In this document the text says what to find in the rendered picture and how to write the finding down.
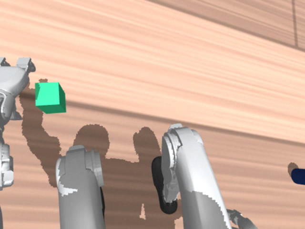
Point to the right robot foot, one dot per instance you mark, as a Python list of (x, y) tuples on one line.
[(167, 208)]

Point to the left robot arm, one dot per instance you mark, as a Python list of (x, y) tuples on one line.
[(7, 103)]

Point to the right robot hand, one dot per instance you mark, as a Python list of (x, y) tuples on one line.
[(237, 218)]

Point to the left robot hand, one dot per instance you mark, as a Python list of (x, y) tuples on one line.
[(13, 79)]

